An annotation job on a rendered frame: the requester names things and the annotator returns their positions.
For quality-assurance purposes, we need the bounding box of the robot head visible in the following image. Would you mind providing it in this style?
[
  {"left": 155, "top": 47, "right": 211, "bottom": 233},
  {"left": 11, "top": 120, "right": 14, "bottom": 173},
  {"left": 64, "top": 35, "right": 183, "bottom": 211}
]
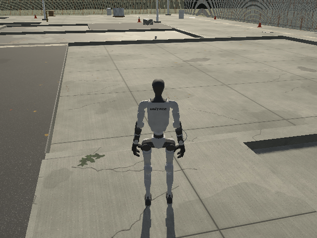
[{"left": 150, "top": 79, "right": 167, "bottom": 103}]

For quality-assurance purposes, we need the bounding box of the left robot forearm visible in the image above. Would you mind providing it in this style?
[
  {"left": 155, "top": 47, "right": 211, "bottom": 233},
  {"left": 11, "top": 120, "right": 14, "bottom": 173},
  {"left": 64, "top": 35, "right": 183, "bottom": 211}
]
[{"left": 133, "top": 121, "right": 142, "bottom": 144}]

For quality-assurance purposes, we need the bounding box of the right robot forearm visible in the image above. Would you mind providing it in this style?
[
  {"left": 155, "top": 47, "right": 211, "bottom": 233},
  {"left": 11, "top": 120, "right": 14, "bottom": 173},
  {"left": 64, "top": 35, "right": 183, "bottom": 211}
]
[{"left": 175, "top": 121, "right": 184, "bottom": 145}]

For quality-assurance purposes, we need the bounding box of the robot left hand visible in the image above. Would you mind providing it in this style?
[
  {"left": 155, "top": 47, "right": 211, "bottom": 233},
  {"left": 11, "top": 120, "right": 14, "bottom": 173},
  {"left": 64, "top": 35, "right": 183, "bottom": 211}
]
[{"left": 132, "top": 143, "right": 143, "bottom": 157}]

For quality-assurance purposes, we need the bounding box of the humanoid robot torso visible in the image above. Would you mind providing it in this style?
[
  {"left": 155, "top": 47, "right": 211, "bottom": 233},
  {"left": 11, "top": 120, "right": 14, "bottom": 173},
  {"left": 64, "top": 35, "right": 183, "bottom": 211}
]
[{"left": 147, "top": 98, "right": 170, "bottom": 149}]

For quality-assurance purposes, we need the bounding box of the robot right hand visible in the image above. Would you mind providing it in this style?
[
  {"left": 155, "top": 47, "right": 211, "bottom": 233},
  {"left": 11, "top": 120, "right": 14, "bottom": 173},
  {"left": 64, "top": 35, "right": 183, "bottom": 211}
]
[{"left": 174, "top": 144, "right": 185, "bottom": 158}]

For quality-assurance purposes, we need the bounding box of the robot left upper arm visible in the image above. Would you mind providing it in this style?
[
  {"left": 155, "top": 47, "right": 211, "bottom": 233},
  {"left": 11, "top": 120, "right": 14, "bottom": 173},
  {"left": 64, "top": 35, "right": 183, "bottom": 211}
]
[{"left": 137, "top": 100, "right": 148, "bottom": 128}]

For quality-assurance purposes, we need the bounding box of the robot right upper arm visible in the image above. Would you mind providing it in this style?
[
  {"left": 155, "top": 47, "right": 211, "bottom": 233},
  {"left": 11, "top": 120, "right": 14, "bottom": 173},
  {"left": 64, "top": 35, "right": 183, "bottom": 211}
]
[{"left": 169, "top": 100, "right": 180, "bottom": 128}]

